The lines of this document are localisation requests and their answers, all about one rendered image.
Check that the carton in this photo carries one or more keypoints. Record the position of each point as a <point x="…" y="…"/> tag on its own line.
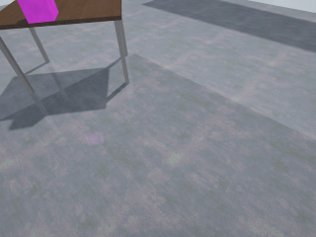
<point x="39" y="11"/>

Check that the table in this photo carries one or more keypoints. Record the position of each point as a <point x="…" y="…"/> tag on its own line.
<point x="69" y="12"/>

